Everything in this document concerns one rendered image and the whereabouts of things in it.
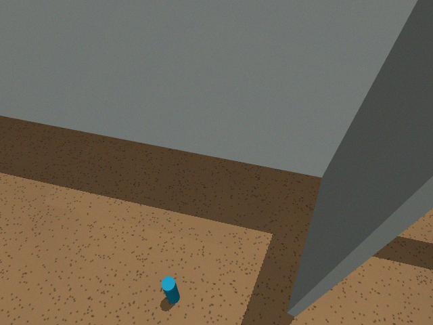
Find can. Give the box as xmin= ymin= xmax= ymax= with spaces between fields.
xmin=161 ymin=276 xmax=180 ymax=304

